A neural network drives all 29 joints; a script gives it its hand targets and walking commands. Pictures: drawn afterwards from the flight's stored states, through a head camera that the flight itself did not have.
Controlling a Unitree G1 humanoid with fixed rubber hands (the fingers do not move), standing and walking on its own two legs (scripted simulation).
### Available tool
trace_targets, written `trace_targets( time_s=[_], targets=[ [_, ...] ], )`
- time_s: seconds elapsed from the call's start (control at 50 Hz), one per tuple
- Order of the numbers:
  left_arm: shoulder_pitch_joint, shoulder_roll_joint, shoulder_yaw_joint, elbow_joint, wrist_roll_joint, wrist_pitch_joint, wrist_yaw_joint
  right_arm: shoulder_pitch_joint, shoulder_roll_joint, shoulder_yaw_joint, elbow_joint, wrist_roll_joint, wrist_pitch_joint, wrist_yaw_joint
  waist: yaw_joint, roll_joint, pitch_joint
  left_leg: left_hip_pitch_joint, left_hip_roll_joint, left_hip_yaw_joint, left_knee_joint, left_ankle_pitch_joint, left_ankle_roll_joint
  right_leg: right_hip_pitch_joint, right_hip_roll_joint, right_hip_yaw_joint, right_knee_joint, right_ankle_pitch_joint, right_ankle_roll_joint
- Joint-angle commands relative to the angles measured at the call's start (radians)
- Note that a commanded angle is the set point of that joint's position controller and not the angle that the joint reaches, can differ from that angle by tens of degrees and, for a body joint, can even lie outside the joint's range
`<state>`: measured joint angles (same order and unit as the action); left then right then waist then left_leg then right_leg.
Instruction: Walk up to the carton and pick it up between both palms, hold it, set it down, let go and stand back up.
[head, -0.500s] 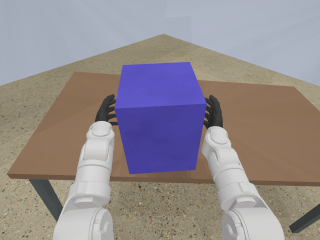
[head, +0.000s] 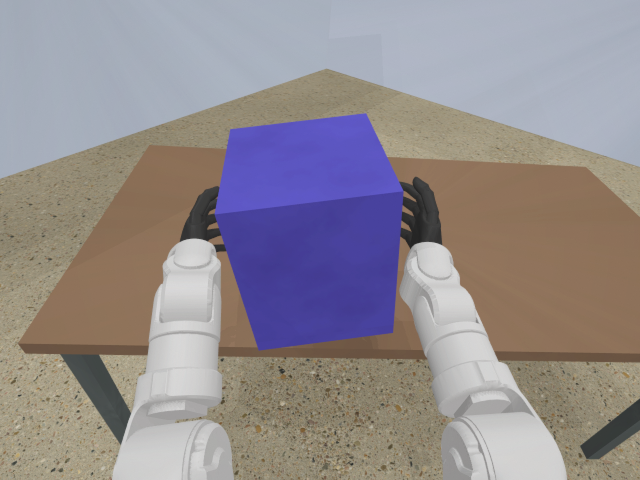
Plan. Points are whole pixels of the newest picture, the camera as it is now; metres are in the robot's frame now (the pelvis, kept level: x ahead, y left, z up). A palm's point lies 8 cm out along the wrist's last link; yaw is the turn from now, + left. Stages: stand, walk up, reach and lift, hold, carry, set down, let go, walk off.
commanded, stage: reach and lift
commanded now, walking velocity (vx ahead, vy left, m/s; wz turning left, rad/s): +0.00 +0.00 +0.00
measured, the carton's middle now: (312, 231) +0.44 -0.02 +0.12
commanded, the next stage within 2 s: hold in 0.68 s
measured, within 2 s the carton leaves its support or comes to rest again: neither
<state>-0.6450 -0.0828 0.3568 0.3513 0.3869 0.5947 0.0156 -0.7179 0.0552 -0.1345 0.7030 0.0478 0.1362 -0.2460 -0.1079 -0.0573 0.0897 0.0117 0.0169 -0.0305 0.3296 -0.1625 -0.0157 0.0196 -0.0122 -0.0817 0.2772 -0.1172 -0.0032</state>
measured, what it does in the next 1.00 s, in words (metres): stands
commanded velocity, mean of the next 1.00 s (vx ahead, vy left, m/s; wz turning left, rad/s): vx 0.00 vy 0.00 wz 0.00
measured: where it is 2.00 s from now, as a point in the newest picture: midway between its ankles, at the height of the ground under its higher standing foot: outside the picture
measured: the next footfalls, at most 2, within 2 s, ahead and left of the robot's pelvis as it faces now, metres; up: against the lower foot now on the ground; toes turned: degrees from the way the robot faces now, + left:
none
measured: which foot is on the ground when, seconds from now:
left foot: down 0.00-1.00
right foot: down 0.00-1.00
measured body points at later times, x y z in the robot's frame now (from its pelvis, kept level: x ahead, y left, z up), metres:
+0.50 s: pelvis +0.00 +0.00 +0.00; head -0.04 +0.03 +0.45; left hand +0.39 +0.14 +0.16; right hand +0.38 -0.14 +0.18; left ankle +0.03 +0.13 -0.75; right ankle +0.04 -0.12 -0.75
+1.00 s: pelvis -0.01 +0.00 +0.00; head -0.06 +0.02 +0.44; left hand +0.36 +0.16 +0.19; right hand +0.37 -0.13 +0.20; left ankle +0.03 +0.13 -0.75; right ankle +0.04 -0.12 -0.75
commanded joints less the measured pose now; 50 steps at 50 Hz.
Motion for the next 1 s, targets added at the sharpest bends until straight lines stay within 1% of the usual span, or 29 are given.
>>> trace_targets(
  time_s=[0.0, 0.04, 0.08, 0.14, 0.16, 0.2, 0.26, 0.3, 0.36, 0.38, 0.4, 0.42, 0.44, 0.46, 0.48, 0.54, 0.56, 0.6, 0.62, 0.68, 0.72, 0.74, 0.78, 0.82, 0.84, 0.86, 0.9, 0.94, 0.98],
  targets=[
    [-0.847, -0.498, -0.429, -0.172, -0.153, -0.115, -0.191, -0.766, 0.512, 0.314, -0.259, 0.032, -0.073, 0.196, -0.002, 0.067, -0.527, 0.043, -0.062, 0.081, -0.04, 0.177, 0.0, 0.167, 0.045, -0.038, -0.012, 0.115, 0.044],
    [-0.86, -0.489, -0.414, -0.16, -0.151, -0.114, -0.194, -0.774, 0.517, 0.302, -0.242, 0.021, -0.072, 0.199, 0.004, 0.058, -0.513, 0.026, -0.064, 0.086, -0.051, 0.146, 0.007, 0.161, 0.042, -0.04, -0.018, 0.077, 0.045],
    [-0.852, -0.493, -0.41, -0.152, -0.143, -0.11, -0.196, -0.776, 0.515, 0.298, -0.244, 0.019, -0.078, 0.199, 0.004, 0.066, -0.528, 0.036, -0.063, 0.087, -0.045, 0.168, 0.007, 0.17, 0.042, -0.039, -0.013, 0.1, 0.045],
    [-0.865, -0.489, -0.414, -0.174, -0.146, -0.111, -0.196, -0.771, 0.515, 0.305, -0.235, 0.024, -0.08, 0.198, -0.001, 0.065, -0.545, 0.053, -0.064, 0.086, -0.038, 0.195, 0.0, 0.175, 0.044, -0.043, -0.011, 0.121, 0.046],
    [-0.852, -0.487, -0.408, -0.16, -0.14, -0.108, -0.197, -0.77, 0.513, 0.306, -0.231, 0.025, -0.079, 0.195, -0.002, 0.057, -0.527, 0.057, -0.064, 0.085, -0.036, 0.2, 0.0, 0.175, 0.045, -0.045, -0.013, 0.13, 0.046],
    [-0.848, -0.487, -0.415, -0.162, -0.14, -0.104, -0.199, -0.766, 0.508, 0.305, -0.233, 0.028, -0.079, 0.192, -0.004, 0.07, -0.525, 0.058, -0.063, 0.084, -0.031, 0.214, -0.004, 0.175, 0.044, -0.045, -0.012, 0.136, 0.046],
    [-0.847, -0.474, -0.392, -0.155, -0.125, -0.093, -0.205, -0.761, 0.501, 0.294, -0.21, 0.022, -0.071, 0.194, 0.0, 0.064, -0.485, 0.046, -0.064, 0.09, -0.045, 0.179, 0.002, 0.168, 0.041, -0.047, -0.019, 0.087, 0.043],
    [-0.859, -0.478, -0.4, -0.163, -0.127, -0.088, -0.207, -0.774, 0.501, 0.288, -0.222, 0.023, -0.076, 0.195, -0.002, 0.079, -0.494, 0.049, -0.061, 0.09, -0.042, 0.187, -0.001, 0.163, 0.04, -0.049, -0.018, 0.086, 0.039],
    [-0.864, -0.494, -0.44, -0.201, -0.151, -0.091, -0.197, -0.812, 0.509, 0.328, -0.294, 0.051, -0.086, 0.191, 0.001, 0.088, -0.568, 0.078, -0.064, 0.084, -0.009, 0.267, -0.01, 0.179, 0.047, -0.051, -0.006, 0.157, 0.04],
    [-0.867, -0.491, -0.448, -0.212, -0.154, -0.092, -0.193, -0.805, 0.512, 0.338, -0.292, 0.058, -0.08, 0.186, -0.004, 0.084, -0.567, 0.082, -0.063, 0.081, -0.004, 0.28, -0.011, 0.182, 0.049, -0.049, -0.004, 0.171, 0.041],
    [-0.866, -0.489, -0.45, -0.222, -0.152, -0.09, -0.191, -0.784, 0.507, 0.339, -0.27, 0.061, -0.071, 0.185, -0.01, 0.087, -0.553, 0.087, -0.06, 0.077, -0.004, 0.289, -0.015, 0.181, 0.05, -0.051, -0.005, 0.173, 0.04],
    [-0.872, -0.495, -0.457, -0.232, -0.156, -0.087, -0.191, -0.784, 0.504, 0.339, -0.281, 0.066, -0.069, 0.184, -0.013, 0.094, -0.558, 0.092, -0.061, 0.076, -0.006, 0.283, -0.018, 0.172, 0.05, -0.051, -0.007, 0.16, 0.04],
    [-0.87, -0.494, -0.457, -0.235, -0.15, -0.08, -0.191, -0.773, 0.495, 0.334, -0.263, 0.065, -0.062, 0.184, -0.016, 0.106, -0.538, 0.092, -0.059, 0.075, -0.009, 0.278, -0.022, 0.162, 0.049, -0.05, -0.009, 0.141, 0.035],
    [-0.873, -0.493, -0.457, -0.243, -0.147, -0.074, -0.192, -0.767, 0.492, 0.325, -0.261, 0.063, -0.057, 0.184, -0.02, 0.103, -0.524, 0.094, -0.057, 0.075, -0.012, 0.272, -0.023, 0.157, 0.049, -0.053, -0.011, 0.124, 0.034],
    [-0.856, -0.494, -0.454, -0.24, -0.139, -0.064, -0.193, -0.765, 0.486, 0.327, -0.266, 0.064, -0.055, 0.184, -0.017, 0.111, -0.514, 0.095, -0.057, 0.077, -0.013, 0.275, -0.025, 0.157, 0.049, -0.053, -0.014, 0.116, 0.031],
    [-0.849, -0.495, -0.475, -0.299, -0.144, -0.046, -0.194, -0.771, 0.489, 0.362, -0.315, 0.092, -0.048, 0.178, -0.014, 0.109, -0.556, 0.108, -0.058, 0.076, 0.006, 0.344, -0.028, 0.192, 0.056, -0.053, -0.004, 0.173, 0.032],
    [-0.827, -0.495, -0.485, -0.317, -0.148, -0.038, -0.193, -0.763, 0.485, 0.381, -0.335, 0.107, -0.044, 0.173, -0.015, 0.111, -0.561, 0.118, -0.058, 0.073, 0.017, 0.378, -0.032, 0.203, 0.059, -0.052, 0.0, 0.204, 0.031],
    [-0.824, -0.501, -0.503, -0.352, -0.154, -0.025, -0.195, -0.763, 0.481, 0.402, -0.371, 0.127, -0.033, 0.164, -0.024, 0.112, -0.564, 0.129, -0.058, 0.069, 0.026, 0.402, -0.039, 0.209, 0.063, -0.054, -0.001, 0.215, 0.03],
    [-0.819, -0.49, -0.498, -0.352, -0.148, -0.016, -0.197, -0.75, 0.477, 0.404, -0.361, 0.128, -0.022, 0.16, -0.024, 0.11, -0.532, 0.127, -0.06, 0.07, 0.022, 0.393, -0.037, 0.206, 0.061, -0.052, -0.005, 0.201, 0.031],
    [-0.8, -0.479, -0.481, -0.375, -0.134, 0.013, -0.207, -0.74, 0.471, 0.408, -0.375, 0.137, 0.0, 0.156, -0.011, 0.103, -0.493, 0.097, -0.06, 0.074, -0.003, 0.332, -0.027, 0.211, 0.058, -0.051, -0.011, 0.132, 0.027],
    [-0.808, -0.479, -0.495, -0.399, -0.136, 0.025, -0.207, -0.751, 0.469, 0.413, -0.398, 0.142, 0.005, 0.158, -0.01, 0.116, -0.499, 0.095, -0.057, 0.076, -0.004, 0.334, -0.029, 0.204, 0.062, -0.055, -0.01, 0.113, 0.022],
    [-0.81, -0.479, -0.497, -0.404, -0.136, 0.031, -0.208, -0.747, 0.468, 0.41, -0.393, 0.142, 0.01, 0.157, -0.015, 0.119, -0.485, 0.092, -0.055, 0.078, -0.007, 0.33, -0.029, 0.203, 0.062, -0.054, -0.013, 0.104, 0.02],
    [-0.795, -0.472, -0.481, -0.389, -0.124, 0.046, -0.215, -0.744, 0.461, 0.401, -0.393, 0.139, 0.02, 0.157, -0.012, 0.114, -0.458, 0.085, -0.055, 0.082, -0.017, 0.304, -0.024, 0.199, 0.062, -0.055, -0.018, 0.077, 0.02],
    [-0.797, -0.469, -0.476, -0.398, -0.122, 0.056, -0.221, -0.748, 0.464, 0.401, -0.395, 0.139, 0.024, 0.157, -0.007, 0.106, -0.457, 0.077, -0.053, 0.085, -0.023, 0.293, -0.02, 0.21, 0.064, -0.057, -0.016, 0.067, 0.019],
    [-0.794, -0.467, -0.472, -0.391, -0.12, 0.06, -0.224, -0.747, 0.464, 0.398, -0.398, 0.137, 0.027, 0.157, -0.007, 0.103, -0.453, 0.078, -0.055, 0.088, -0.026, 0.285, -0.017, 0.208, 0.062, -0.054, -0.018, 0.064, 0.021],
    [-0.792, -0.466, -0.47, -0.384, -0.12, 0.065, -0.228, -0.747, 0.459, 0.39, -0.394, 0.131, 0.028, 0.156, -0.014, 0.104, -0.442, 0.076, -0.055, 0.09, -0.03, 0.268, -0.015, 0.204, 0.061, -0.055, -0.022, 0.049, 0.021],
    [-0.798, -0.455, -0.448, -0.368, -0.113, 0.071, -0.235, -0.752, 0.461, 0.381, -0.381, 0.121, 0.033, 0.159, -0.007, 0.094, -0.415, 0.053, -0.054, 0.095, -0.044, 0.23, -0.006, 0.207, 0.061, -0.057, -0.024, 0.019, 0.021],
    [-0.815, -0.454, -0.442, -0.38, -0.116, 0.068, -0.242, -0.75, 0.472, 0.37, -0.376, 0.111, 0.032, 0.162, -0.007, 0.089, -0.42, 0.039, -0.056, 0.101, -0.053, 0.202, 0.0, 0.208, 0.057, -0.056, -0.022, 0.002, 0.023],
    [-0.826, -0.449, -0.437, -0.367, -0.114, 0.067, -0.244, -0.753, 0.47, 0.361, -0.365, 0.103, 0.031, 0.164, -0.009, 0.092, -0.416, 0.036, -0.055, 0.101, -0.058, 0.189, 0.001, 0.209, 0.057, -0.056, -0.023, -0.008, 0.022]
  ],
)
